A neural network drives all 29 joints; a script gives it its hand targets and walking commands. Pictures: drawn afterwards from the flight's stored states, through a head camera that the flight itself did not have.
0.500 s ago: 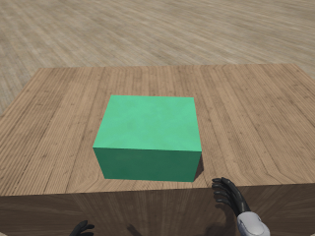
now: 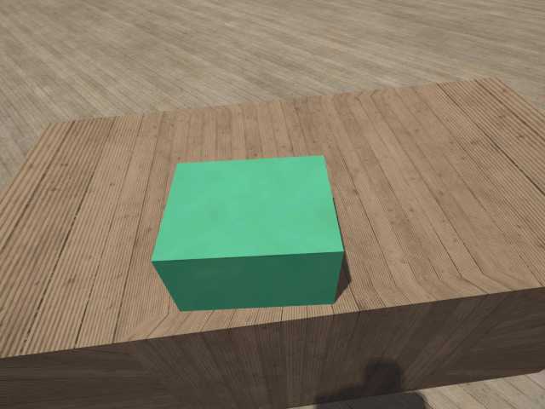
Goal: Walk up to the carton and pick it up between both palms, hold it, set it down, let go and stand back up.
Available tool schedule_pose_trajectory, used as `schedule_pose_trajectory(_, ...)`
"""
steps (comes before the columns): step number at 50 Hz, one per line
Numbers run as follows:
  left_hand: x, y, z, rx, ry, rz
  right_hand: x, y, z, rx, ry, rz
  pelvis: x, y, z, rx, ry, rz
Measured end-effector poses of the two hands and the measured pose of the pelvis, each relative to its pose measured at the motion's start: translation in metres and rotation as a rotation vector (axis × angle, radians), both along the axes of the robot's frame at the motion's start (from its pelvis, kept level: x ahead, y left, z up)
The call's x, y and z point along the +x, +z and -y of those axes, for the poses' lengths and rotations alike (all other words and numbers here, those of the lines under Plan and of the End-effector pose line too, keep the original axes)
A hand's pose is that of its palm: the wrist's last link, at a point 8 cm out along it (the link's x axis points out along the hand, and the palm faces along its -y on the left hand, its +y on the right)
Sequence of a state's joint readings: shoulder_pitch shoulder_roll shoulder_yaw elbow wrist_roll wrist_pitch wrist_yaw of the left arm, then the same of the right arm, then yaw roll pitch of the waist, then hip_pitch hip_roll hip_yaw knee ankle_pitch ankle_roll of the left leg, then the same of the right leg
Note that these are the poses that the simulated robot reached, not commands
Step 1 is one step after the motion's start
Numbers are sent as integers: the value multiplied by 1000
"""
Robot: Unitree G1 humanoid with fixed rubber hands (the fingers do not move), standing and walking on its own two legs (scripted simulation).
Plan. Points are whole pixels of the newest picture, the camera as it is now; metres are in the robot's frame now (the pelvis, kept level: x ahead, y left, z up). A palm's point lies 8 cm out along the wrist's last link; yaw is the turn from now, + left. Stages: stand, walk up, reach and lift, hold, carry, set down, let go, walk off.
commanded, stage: stand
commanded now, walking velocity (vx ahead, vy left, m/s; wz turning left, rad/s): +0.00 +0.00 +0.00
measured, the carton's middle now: (253, 231) +0.43 +0.05 -0.01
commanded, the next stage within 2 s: none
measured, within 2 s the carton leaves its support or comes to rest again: neither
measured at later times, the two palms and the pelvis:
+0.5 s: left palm out of the picture -0.03 +0.20 -0.14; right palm out of the picture -0.05 -0.19 -0.15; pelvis -0.01 +0.01 +0.00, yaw -1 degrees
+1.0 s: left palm out of the picture -0.03 +0.21 -0.15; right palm out of the picture -0.04 -0.18 -0.15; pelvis +0.00 +0.01 +0.00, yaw -1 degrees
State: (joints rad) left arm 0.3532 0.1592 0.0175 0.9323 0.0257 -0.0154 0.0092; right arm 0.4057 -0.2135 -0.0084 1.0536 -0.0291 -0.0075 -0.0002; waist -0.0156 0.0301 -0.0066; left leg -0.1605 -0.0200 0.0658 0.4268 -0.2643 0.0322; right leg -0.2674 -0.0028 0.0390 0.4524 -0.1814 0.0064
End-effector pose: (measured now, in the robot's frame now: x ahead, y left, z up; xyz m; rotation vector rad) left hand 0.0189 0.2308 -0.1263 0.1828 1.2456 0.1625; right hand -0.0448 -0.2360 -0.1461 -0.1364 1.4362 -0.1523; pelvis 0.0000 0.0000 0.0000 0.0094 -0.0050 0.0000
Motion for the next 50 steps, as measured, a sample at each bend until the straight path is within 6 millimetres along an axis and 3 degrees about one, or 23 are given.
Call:
schedule_pose_trajectory(4, 1, -4, 8, -21, 3, -10, -16, -2, -13, 22, -19, -43, 0, 1, 0, 0, 0, 5)
schedule_pose_trajectory(8, -1, -8, 14, -29, 15, -23, -19, -4, -24, 40, -30, -52, -1, 1, -1, 0, -4, 9)
schedule_pose_trajectory(17, -27, -14, 19, -49, 40, -109, -11, -8, -41, 67, -31, -41, -4, 1, -4, -2, -6, 16)
schedule_pose_trajectory(30, -62, -19, 31, -86, 70, -217, -1, -8, -43, 49, -28, -37, -6, 0, -9, 0, -12, 15)
schedule_pose_trajectory(50, -47, -21, 24, -81, 57, -213, 3, -7, -54, 56, -45, -40, 0, 1, -13, -3, -14, 20)
